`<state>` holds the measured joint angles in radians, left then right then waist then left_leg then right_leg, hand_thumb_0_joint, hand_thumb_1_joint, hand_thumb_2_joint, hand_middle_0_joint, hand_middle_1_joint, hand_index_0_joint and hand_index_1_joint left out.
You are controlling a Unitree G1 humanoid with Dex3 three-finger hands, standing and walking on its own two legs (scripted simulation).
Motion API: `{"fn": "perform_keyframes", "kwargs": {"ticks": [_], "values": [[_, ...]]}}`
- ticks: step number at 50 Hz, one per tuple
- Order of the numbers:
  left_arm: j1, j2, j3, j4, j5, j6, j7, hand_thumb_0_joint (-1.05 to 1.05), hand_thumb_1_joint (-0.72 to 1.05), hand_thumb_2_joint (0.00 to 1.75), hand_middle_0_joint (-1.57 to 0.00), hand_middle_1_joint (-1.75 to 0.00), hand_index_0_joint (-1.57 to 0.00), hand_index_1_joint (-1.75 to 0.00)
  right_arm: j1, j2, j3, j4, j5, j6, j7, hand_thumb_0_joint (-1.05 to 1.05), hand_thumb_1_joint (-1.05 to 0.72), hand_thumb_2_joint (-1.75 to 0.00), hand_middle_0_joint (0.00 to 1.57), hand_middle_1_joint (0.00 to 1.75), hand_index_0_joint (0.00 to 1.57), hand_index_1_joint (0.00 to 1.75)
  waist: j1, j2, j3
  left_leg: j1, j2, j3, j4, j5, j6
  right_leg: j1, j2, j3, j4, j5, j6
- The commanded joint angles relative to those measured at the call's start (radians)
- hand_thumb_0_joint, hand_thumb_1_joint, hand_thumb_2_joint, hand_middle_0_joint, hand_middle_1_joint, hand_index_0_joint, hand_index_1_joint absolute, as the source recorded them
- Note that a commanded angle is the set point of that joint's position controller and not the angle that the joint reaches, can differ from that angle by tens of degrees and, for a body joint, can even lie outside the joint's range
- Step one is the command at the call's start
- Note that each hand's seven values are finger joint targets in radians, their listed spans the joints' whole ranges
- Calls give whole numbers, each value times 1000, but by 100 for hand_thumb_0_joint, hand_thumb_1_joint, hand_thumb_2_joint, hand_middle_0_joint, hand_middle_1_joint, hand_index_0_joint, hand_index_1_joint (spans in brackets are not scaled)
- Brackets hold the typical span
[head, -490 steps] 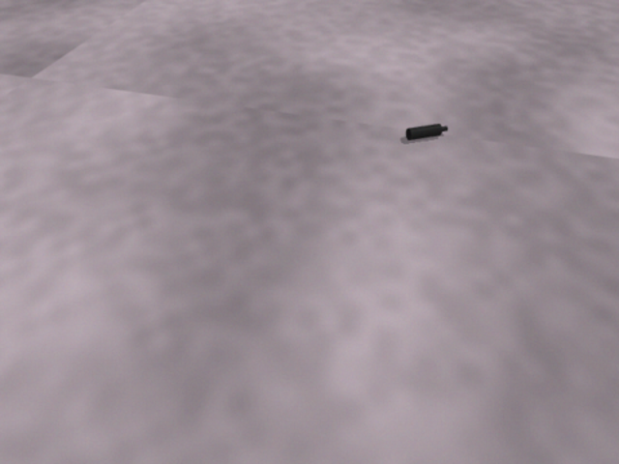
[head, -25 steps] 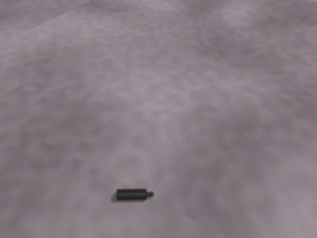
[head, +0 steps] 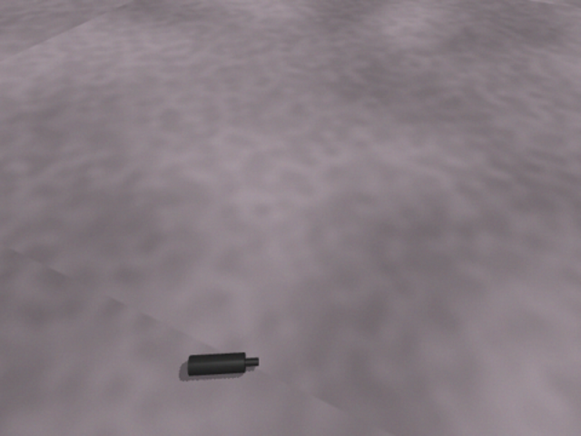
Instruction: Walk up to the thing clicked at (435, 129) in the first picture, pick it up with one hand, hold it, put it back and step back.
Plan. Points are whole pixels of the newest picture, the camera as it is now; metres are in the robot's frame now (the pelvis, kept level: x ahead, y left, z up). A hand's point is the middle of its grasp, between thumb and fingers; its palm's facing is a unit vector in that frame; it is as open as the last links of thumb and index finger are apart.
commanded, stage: walk up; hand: left
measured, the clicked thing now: (224, 363) +0.48 +0.22 -0.74
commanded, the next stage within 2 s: none
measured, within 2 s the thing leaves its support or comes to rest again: neither
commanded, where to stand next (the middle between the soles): +0.10 -0.01 m, yaw +1 degrees
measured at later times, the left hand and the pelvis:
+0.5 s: hand out of the picture +0.15 +0.25 -0.16, palm faces +0.02 -0.91 -0.41, open 7.3 cm; pelvis +0.06 -0.02 -0.02, yaw +3 degrees
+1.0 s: hand out of the picture +0.14 +0.27 -0.16, palm faces -0.05 -0.93 -0.36, open 7.3 cm; pelvis +0.05 +0.01 -0.02, yaw +0 degrees
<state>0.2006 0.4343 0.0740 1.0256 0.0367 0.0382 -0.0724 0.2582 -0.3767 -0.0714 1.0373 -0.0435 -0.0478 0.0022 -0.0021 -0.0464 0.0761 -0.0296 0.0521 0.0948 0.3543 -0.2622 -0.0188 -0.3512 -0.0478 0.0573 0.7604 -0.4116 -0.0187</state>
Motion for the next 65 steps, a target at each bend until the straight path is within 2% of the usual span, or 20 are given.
{"fn": "perform_keyframes", "kwargs": {"ticks": [1, 4, 5, 6, 7, 11, 17, 22, 26, 27, 28, 29, 32, 38, 42, 44, 46, 50, 55, 65], "values": [[8, 110, 27, -80, -8, -40, 7, 0, 90, 90, -20, -30, -20, -30, -147, -241, -54, -147, -3, -11, -4, 0, -90, -90, 20, 30, 20, 30, 30, 225, 39, -211, 181, -79, -38, 13, 161, 133, -5, -61, -191, 166, 15], [179, 168, 56, -10, -10, -60, 46, 0, 90, 90, -20, -30, -20, -30, -96, -131, -15, -156, 15, 31, -1, 0, -90, -90, 20, 30, 20, 30, 89, -45, -40, -367, 39, 32, 346, -213, 81, 385, 32, -53, -305, 289, 34], [181, 242, 69, -30, -1, -67, 65, 0, 90, 90, -20, -30, -20, -30, -34, -87, 5, -168, 26, 46, -2, 0, -90, -90, 20, 30, 20, 30, 76, -229, -52, -397, -54, 9, 499, -400, 52, 307, -132, 215, -466, 157, -10], [85, 276, 64, -80, 7, -72, 74, 0, 90, 90, -20, -30, -20, -30, 8, -132, -7, -148, 33, 67, -4, 0, -90, -90, 20, 30, 20, 30, 36, -128, -50, -345, -54, -144, 600, -371, 36, 146, -272, 495, -608, -189, -105], [13, 313, 65, -103, 6, -70, 77, 0, 90, 90, -20, -30, -20, -30, 8, -207, -32, -133, 34, 72, -8, 0, -90, -90, 20, 30, 20, 30, 22, -100, 5, -307, -26, -157, 642, -354, 30, 47, -296, 536, -613, -278, -183], [-29, 218, 49, -125, -14, -81, 88, 0, 90, 90, -20, -30, -20, -30, 67, -203, -21, -86, 49, 79, -12, 0, -90, -90, 20, 30, 20, 30, 0, -99, -41, -363, 14, -239, 621, -269, 43, 159, -208, 274, -493, 46, -137], [18, 237, 59, -157, -18, -89, 115, 0, 90, 90, -20, -30, -20, -30, 3, -217, -41, -144, 16, 95, -8, 0, -90, -90, 20, 30, 20, 30, 31, -59, -69, -395, -5, -233, 558, -249, 31, 203, -292, 227, -351, 561, -226], [-49, 239, 51, -198, -16, -81, 119, 0, 90, 90, -20, -30, -20, -30, 1, -210, -57, -176, 16, 90, 8, 0, -90, -90, 20, 30, 20, 30, 1, -105, -98, -320, -8, -138, 490, -210, 32, 111, -283, 132, -253, 689, -223], [-94, 193, 24, -213, -33, -58, 112, 0, 90, 90, -20, -30, -20, -30, 62, -212, -66, -152, 19, 62, 5, 0, -90, -90, 20, 30, 20, 30, -47, -42, -138, -163, -34, -109, 137, 106, 53, 48, -156, 15, -31, 521, -107], [-80, 140, 9, -221, -45, -50, 110, 0, 90, 90, -20, -30, -20, -30, 30, -282, -79, -174, 5, 52, -1, 0, -90, -90, 20, 30, 20, 30, -28, 146, -137, -144, 127, -364, 73, 279, 106, -42, -34, -54, 115, 331, -34], [-76, 112, 0, -216, -51, -39, 117, 0, 90, 90, -20, -30, -20, -30, -32, -316, -76, -202, 12, 42, -3, 0, -90, -90, 20, 30, 20, 30, -9, 234, -116, -127, 255, -541, 42, 383, 194, -142, 95, -57, 180, -157, -6], [-92, 159, 13, -192, -42, -32, 127, 0, 90, 90, -20, -30, -20, -30, -36, -356, -82, -195, 21, 39, 0, 0, -90, -90, 20, 30, 20, 30, -43, 254, -133, -220, 328, -621, 43, 355, 311, -62, 71, 41, 282, -275, -6], [-60, 158, 18, -157, -54, -37, 113, 0, 90, 90, -20, -30, -20, -30, -101, -262, -49, -215, 22, 32, -17, 0, -90, -90, 20, 30, 20, 30, 7, 171, -89, -152, 188, -346, 154, 560, 234, -110, 75, 77, 302, -172, -15], [-100, 136, 3, -162, -41, -46, 98, 0, 90, 90, -20, -30, -20, -30, -36, -274, -43, -197, 28, 24, -31, 0, -90, -90, 20, 30, 20, 30, -33, 230, -136, 31, 215, -324, 215, 717, 230, -66, 52, -18, 28, -110, 5], [-32, 140, 9, -118, -25, -53, 91, 0, 90, 90, -20, -30, -20, -30, -109, -274, -31, -221, 43, 31, -26, 0, -90, -90, 20, 30, 20, 30, 22, 165, -152, -136, 183, -270, 267, 565, 174, 190, 46, -41, -300, 183, -26], [-25, 213, 26, -115, -11, -66, 93, 0, 90, 90, -20, -30, -20, -30, -136, -209, -11, -240, 64, 29, -23, 0, -90, -90, 20, 30, 20, 30, 24, -11, -199, -287, 65, -186, 377, 322, 74, 334, -108, 205, -300, 508, -110], [-165, 226, 7, -151, -23, -66, 80, 0, 90, 90, -20, -30, -20, -30, -91, -188, -7, -191, 59, 36, -26, 0, -90, -90, 20, 30, 20, 30, -32, -71, -141, -124, -3, -131, 324, -151, 43, 76, -247, 289, -317, 453, -210], [-131, 151, -5, -119, -31, -51, 71, 0, 90, 90, -20, -30, -20, -30, -156, -253, -8, -153, 41, 7, -15, 0, -90, -90, 20, 30, 20, 30, 7, -3, -88, -151, 134, -291, 91, 122, 120, 105, -29, 60, -250, 273, -31], [-159, 152, -11, -90, -33, -61, 64, 0, 90, 90, -20, -30, -20, -30, -166, -200, 19, -107, 42, 0, -9, 0, -90, -90, 20, 30, 20, 30, -5, -2, -78, -146, 57, -178, 46, 90, 57, 166, -76, 125, -375, 284, -53], [-158, 130, -17, -9, -36, -56, 59, 0, 90, 90, -20, -30, -20, -30, -205, -194, 29, -27, 39, -6, -7, 0, -90, -90, 20, 30, 20, 30, 9, 40, -90, -95, 79, -180, -67, 72, 43, 212, -66, 98, -479, 253, -29]]}}
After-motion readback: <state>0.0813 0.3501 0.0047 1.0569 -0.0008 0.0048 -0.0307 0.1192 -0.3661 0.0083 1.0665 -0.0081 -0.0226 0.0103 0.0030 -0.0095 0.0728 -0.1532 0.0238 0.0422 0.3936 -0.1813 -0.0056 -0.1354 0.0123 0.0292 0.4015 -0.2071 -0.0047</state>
